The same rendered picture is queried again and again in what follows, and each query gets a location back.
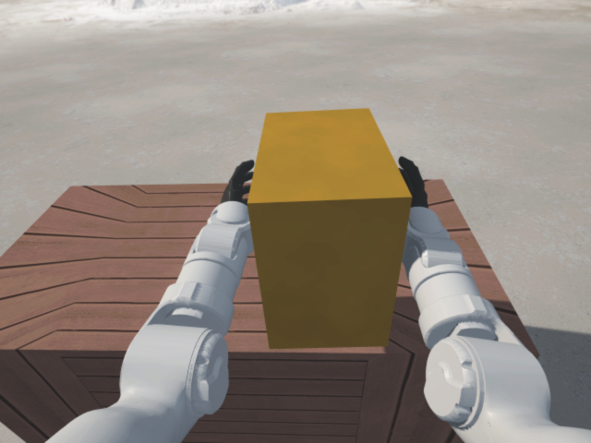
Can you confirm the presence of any robot left hand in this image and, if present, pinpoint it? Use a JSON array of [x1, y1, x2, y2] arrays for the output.
[[221, 160, 255, 205]]

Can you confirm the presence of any carton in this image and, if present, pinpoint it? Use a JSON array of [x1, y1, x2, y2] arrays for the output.
[[247, 108, 412, 349]]

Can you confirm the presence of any left robot forearm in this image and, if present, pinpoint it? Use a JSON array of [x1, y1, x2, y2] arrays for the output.
[[120, 201, 254, 394]]

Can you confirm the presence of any robot left upper arm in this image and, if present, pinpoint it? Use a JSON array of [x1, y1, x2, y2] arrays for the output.
[[44, 324, 229, 443]]

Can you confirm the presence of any robot right upper arm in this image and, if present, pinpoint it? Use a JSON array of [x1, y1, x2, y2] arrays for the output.
[[424, 335, 591, 443]]

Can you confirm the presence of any robot right hand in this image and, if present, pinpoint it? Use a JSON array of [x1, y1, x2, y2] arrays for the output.
[[399, 156, 428, 208]]

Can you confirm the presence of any right robot forearm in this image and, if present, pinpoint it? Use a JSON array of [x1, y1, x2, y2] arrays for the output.
[[402, 207, 550, 394]]

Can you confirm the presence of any pedestal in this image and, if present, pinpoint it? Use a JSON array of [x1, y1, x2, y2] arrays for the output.
[[0, 179, 540, 443]]

